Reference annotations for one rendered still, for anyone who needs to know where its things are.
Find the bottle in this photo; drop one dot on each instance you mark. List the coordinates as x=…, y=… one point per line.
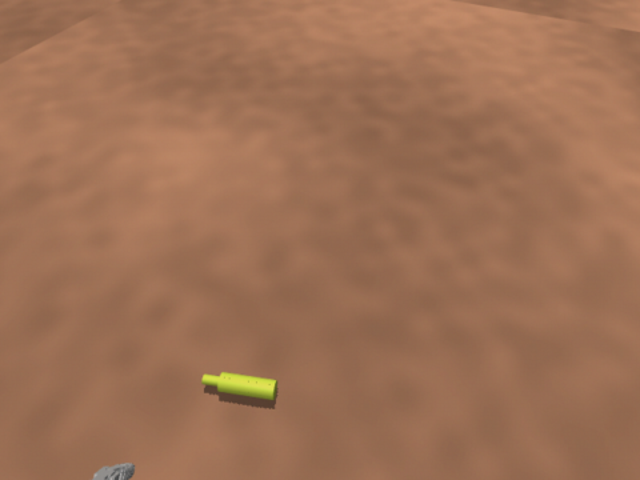
x=242, y=385

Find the left robot hand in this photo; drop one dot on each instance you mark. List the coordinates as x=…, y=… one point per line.
x=117, y=472

